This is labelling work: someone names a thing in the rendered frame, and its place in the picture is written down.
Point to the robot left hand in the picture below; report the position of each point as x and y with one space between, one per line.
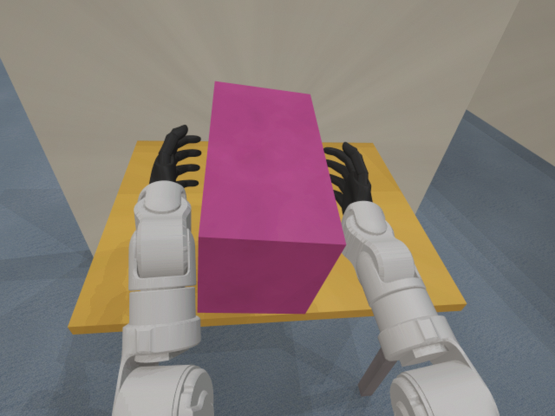
164 167

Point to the left robot upper arm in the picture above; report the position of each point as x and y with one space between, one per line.
180 390

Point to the right robot upper arm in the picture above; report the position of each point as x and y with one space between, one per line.
446 389

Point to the carton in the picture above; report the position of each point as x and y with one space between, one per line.
270 231

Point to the robot right forearm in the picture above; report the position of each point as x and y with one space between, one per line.
411 331

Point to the robot left forearm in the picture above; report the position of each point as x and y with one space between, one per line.
161 263

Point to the robot right hand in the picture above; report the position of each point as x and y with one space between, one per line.
355 185

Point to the table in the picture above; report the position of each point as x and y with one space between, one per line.
103 304

